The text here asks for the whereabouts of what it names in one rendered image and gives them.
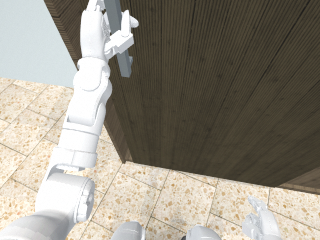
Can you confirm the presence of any robot right thigh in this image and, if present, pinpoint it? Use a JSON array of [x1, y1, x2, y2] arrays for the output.
[[186, 226, 222, 240]]

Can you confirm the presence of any robot left thigh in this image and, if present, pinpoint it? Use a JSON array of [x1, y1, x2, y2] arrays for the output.
[[110, 221, 146, 240]]

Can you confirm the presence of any wardrobe door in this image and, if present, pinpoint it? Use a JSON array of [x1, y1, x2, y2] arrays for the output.
[[78, 0, 320, 188], [285, 166, 320, 189]]

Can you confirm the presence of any robot left hand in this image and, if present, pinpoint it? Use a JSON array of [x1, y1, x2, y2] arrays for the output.
[[80, 0, 139, 64]]

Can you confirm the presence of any robot left upper arm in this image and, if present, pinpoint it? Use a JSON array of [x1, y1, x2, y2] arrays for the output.
[[0, 172, 95, 240]]

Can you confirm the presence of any robot right hand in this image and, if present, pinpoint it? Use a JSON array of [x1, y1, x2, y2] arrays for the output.
[[241, 195, 281, 240]]

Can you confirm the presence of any robot thigh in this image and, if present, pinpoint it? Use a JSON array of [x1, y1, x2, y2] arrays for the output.
[[186, 226, 222, 240], [110, 221, 146, 240]]

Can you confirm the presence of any left robot forearm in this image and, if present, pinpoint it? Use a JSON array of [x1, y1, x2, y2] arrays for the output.
[[35, 57, 113, 211]]

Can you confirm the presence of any handle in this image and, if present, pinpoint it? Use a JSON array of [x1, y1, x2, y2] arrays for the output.
[[103, 0, 133, 78]]

